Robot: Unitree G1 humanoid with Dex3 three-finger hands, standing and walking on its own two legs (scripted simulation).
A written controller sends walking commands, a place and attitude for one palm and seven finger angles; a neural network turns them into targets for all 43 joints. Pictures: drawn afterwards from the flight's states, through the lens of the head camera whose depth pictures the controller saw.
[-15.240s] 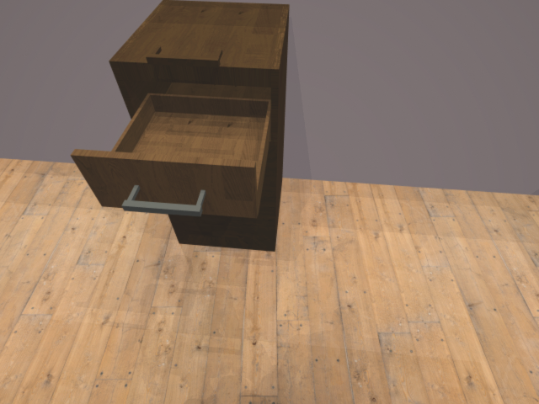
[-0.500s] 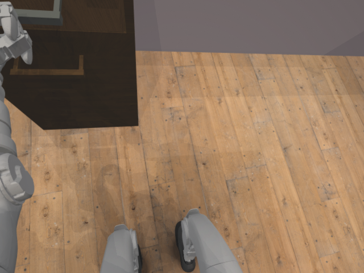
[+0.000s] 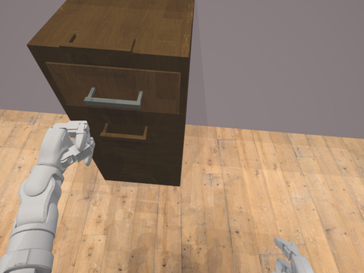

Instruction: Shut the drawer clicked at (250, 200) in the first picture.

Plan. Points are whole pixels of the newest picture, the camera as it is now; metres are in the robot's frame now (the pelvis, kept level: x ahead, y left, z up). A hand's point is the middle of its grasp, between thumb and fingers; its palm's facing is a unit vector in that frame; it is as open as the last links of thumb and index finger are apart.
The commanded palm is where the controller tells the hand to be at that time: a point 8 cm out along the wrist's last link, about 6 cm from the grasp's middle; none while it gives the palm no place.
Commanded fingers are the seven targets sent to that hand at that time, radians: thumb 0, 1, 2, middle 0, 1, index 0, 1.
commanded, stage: draw the hand back to the body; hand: left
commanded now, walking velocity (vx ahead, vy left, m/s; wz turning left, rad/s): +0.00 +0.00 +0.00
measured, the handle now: (114, 98) +0.61 +0.22 -0.02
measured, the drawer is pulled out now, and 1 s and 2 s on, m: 0.00 0.00 0.00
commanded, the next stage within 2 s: step back with the hand held close in 0.84 s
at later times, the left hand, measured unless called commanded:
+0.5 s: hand (33, 192) +0.23 +0.22 +0.17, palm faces +0.33 -0.88 -0.33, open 3.3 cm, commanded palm +0.17 +0.26 +0.19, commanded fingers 0.00 0.90 0.90 -1.40 -1.60 -1.40 -1.60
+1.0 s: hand (0, 230) +0.17 +0.22 +0.20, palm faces +0.40 -0.83 -0.39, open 3.3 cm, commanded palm +0.12 +0.26 +0.22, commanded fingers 0.00 0.90 0.90 -1.40 -1.60 -1.40 -1.60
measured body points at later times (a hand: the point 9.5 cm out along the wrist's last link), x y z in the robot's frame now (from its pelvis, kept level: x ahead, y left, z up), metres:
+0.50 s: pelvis +0.00 -0.02 +0.04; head -0.02 -0.04 +0.49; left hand +0.20 +0.26 +0.19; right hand +0.19 -0.23 -0.04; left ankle -0.04 +0.09 -0.70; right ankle -0.01 -0.13 -0.70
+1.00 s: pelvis -0.01 -0.02 +0.04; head -0.04 -0.05 +0.49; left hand +0.14 +0.26 +0.22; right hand +0.17 -0.24 -0.04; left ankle -0.04 +0.09 -0.70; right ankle -0.01 -0.13 -0.70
